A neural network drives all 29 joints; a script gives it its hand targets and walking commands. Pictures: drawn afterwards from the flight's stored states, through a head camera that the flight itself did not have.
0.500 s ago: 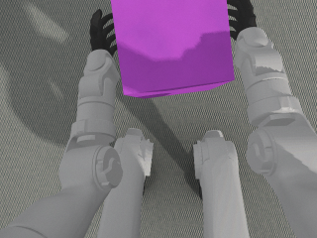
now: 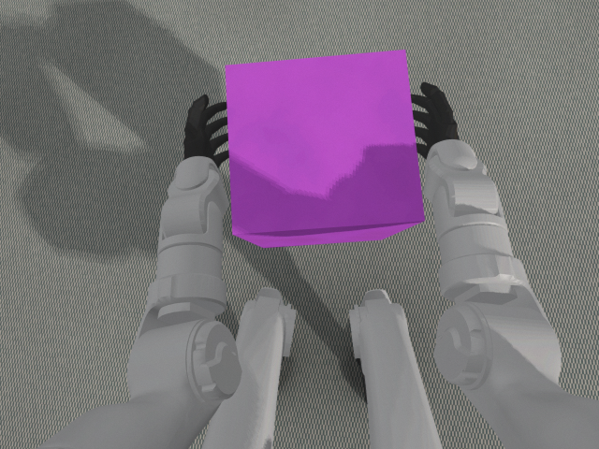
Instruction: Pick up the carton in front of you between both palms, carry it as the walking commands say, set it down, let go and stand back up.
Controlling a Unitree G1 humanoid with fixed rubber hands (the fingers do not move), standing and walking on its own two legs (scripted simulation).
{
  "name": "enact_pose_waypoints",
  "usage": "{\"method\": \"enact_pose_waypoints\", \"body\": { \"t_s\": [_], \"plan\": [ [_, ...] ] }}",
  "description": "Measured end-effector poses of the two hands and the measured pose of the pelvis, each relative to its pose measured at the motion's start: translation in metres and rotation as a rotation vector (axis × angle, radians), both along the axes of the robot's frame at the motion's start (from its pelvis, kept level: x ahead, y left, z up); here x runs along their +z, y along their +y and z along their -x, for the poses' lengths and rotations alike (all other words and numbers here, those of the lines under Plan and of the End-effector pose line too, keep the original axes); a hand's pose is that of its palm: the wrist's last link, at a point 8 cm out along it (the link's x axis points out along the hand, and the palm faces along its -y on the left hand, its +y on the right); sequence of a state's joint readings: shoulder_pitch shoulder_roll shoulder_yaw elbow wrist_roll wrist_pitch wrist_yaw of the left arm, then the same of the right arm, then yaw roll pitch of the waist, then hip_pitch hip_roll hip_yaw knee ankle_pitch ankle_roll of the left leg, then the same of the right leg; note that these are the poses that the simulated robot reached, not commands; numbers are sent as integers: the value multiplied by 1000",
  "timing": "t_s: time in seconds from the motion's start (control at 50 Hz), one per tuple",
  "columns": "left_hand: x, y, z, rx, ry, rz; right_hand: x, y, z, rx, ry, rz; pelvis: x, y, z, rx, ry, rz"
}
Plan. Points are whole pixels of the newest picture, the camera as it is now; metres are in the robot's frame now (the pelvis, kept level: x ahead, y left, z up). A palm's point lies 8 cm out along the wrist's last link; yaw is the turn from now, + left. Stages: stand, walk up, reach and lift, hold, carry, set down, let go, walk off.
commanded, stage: reach and lift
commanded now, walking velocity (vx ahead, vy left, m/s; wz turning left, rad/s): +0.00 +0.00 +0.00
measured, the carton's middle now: (319, 170) +0.47 +0.00 -0.13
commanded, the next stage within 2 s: none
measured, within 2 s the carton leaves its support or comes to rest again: neither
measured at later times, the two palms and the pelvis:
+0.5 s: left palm (134, 131) +0.42 +0.15 +0.11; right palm (509, 124) +0.43 -0.15 +0.10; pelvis +0.05 +0.00 +0.14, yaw -1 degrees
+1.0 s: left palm out of the picture +0.39 +0.15 +0.26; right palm out of the picture +0.38 -0.15 +0.25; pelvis +0.10 +0.01 +0.24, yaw -1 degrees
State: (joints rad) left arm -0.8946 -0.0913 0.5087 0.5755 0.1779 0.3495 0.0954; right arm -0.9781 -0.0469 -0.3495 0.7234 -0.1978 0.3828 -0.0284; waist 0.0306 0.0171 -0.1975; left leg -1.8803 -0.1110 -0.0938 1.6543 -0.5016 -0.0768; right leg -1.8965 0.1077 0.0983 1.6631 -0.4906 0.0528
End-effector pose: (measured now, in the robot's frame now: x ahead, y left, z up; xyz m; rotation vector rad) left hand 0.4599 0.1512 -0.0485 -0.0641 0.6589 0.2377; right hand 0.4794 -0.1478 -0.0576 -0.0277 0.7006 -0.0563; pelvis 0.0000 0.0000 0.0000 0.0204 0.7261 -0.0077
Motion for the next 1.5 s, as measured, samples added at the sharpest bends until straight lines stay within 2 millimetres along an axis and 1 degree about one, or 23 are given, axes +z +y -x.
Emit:
{"method": "enact_pose_waypoints", "body": {
  "t_s": [0.36,0.7,0.86,1.02,1.1,1.24,1.36,1.5],
  "plan": [
    [121,1,28,-27,9,6,121,0,37,-40,11,-12,104,-1,-36,-1,-173,11],
    [221,1,53,-60,4,6,222,0,72,-75,5,-12,195,3,-74,0,-398,20],
    [268,1,63,-82,-4,-2,270,0,86,-87,-5,-7,227,5,-89,-2,-535,23],
    [311,2,71,-118,-24,-22,313,1,100,-95,-26,8,246,6,-96,-2,-679,25],
    [323,2,76,-130,-12,-36,324,1,105,-85,-15,23,249,6,-93,-3,-735,26],
    [323,1,82,-130,17,-37,325,0,112,-84,13,22,248,5,-81,-4,-775,26],
    [326,0,82,-121,4,-32,328,-1,110,-82,0,18,247,4,-74,-3,-781,25],
    [331,0,79,-119,-4,-33,333,-1,106,-82,-7,16,249,3,-77,-1,-784,24]
  ]
}}
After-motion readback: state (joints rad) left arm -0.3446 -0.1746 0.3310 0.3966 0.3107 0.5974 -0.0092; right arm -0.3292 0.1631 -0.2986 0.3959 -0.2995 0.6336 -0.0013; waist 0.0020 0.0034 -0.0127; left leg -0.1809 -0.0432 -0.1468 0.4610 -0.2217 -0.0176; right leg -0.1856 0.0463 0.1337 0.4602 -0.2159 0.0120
